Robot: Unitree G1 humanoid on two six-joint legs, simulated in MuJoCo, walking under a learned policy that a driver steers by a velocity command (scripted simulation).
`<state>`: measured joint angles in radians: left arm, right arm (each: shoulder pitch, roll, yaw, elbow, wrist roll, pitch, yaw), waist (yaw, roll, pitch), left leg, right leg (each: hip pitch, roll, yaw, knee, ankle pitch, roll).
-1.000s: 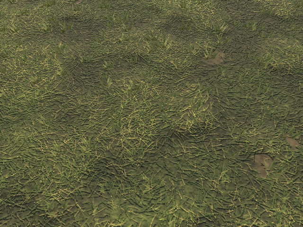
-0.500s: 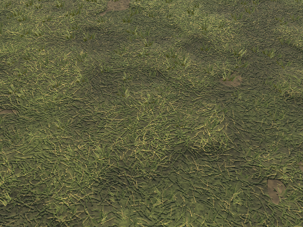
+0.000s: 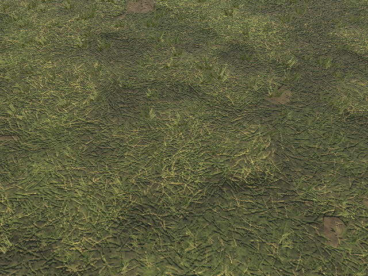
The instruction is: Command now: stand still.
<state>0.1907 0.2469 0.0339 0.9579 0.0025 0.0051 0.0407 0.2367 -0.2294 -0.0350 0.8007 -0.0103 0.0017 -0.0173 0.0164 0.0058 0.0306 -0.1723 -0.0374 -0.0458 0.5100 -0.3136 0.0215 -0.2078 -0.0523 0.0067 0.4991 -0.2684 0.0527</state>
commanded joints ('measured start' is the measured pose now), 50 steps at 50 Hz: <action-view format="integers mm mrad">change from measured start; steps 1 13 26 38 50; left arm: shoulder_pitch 7 28 -28 236 361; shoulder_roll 116 97 61 67 106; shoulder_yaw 25 23 22 22 19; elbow -17 64 -14 36 80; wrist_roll -1 -2 -38 22 13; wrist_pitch -7 -3 -128 -123 -131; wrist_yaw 6 13 -47 -52 -38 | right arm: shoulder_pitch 8 30 5 -110 -395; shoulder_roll -102 -93 -179 -76 -65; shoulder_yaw -25 -19 -50 -20 8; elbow -29 77 58 -7 -123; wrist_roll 2 6 53 -44 -20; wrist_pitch -13 -13 -87 -56 -50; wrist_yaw -6 -14 -2 87 67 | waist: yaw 1 2 -1 -4 7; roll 1 -1 136 -85 -110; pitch -22 -2 40 69 88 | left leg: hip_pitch -48 -46 -28 -679 -406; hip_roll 59 51 263 163 20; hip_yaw -51 -36 -259 23 220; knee -98 -113 -378 685 92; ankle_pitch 247 226 -212 213 246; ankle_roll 16 10 146 25 113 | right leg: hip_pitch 47 44 -235 118 363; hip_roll -8 3 -42 -171 -171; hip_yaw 9 0 -19 278 -53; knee -52 -68 195 -446 -411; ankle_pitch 186 169 -112 -289 904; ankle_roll -15 -19 -120 -211 -214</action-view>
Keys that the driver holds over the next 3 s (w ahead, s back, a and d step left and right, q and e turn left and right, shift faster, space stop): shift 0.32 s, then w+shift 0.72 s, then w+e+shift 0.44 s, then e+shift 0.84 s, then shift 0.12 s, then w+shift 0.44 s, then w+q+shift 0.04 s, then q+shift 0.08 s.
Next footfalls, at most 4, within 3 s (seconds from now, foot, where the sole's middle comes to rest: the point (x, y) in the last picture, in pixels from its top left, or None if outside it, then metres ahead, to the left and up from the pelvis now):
1.06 left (191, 269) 0.54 0.02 -0.77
1.54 right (230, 176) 0.95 -0.15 -0.77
1.92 left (231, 125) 1.26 -0.18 -0.77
2.28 right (255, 169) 0.99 -0.27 -0.77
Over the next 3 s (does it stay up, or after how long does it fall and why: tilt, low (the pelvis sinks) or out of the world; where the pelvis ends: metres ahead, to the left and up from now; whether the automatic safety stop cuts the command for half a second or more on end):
stays up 1.14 -0.35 0.00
